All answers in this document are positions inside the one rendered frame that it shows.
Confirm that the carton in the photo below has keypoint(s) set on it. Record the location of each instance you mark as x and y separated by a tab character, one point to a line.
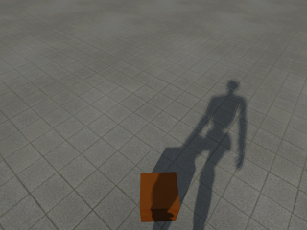
159	197

